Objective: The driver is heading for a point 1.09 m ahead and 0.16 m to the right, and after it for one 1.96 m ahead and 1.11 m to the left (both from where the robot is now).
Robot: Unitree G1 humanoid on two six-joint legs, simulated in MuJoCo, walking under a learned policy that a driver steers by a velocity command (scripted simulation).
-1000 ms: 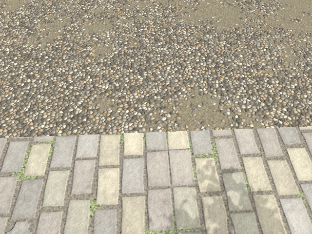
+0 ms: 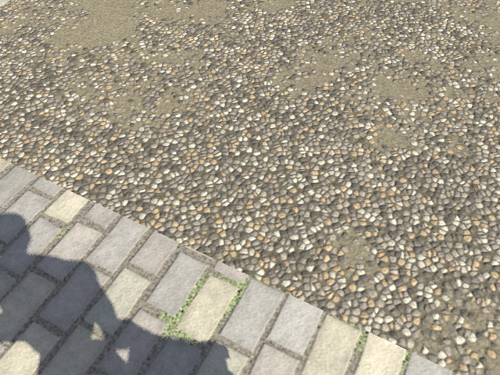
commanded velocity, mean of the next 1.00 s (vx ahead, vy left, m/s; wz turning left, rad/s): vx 0.44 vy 0.00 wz -0.11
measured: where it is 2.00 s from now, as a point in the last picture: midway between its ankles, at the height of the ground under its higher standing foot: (238, 326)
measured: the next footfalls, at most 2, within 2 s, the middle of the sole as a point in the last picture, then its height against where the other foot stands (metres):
left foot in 0.36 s outside the picture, level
right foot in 0.90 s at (276, 314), level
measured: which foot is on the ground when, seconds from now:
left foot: up 0.00-0.34, down 0.36-0.88, up 0.90-1.00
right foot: down 0.00-0.36, up 0.38-0.88, down 0.90-1.00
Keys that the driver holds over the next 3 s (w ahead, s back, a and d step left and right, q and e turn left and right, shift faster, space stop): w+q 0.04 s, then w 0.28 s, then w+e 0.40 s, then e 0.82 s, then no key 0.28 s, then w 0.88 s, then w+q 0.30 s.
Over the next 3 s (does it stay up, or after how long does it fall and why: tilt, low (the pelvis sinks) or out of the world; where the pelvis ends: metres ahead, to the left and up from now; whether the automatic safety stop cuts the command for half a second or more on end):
stays up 0.96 -0.21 0.01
